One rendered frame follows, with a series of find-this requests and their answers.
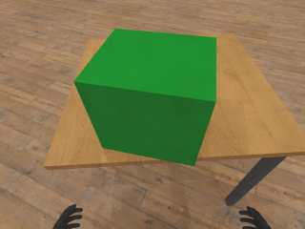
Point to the carton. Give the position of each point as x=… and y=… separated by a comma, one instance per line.
x=150, y=93

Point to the right robot hand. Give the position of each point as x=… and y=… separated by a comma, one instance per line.
x=258, y=221

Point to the left robot hand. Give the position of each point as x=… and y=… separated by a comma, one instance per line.
x=66, y=217

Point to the table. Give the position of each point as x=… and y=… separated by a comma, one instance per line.
x=248, y=121

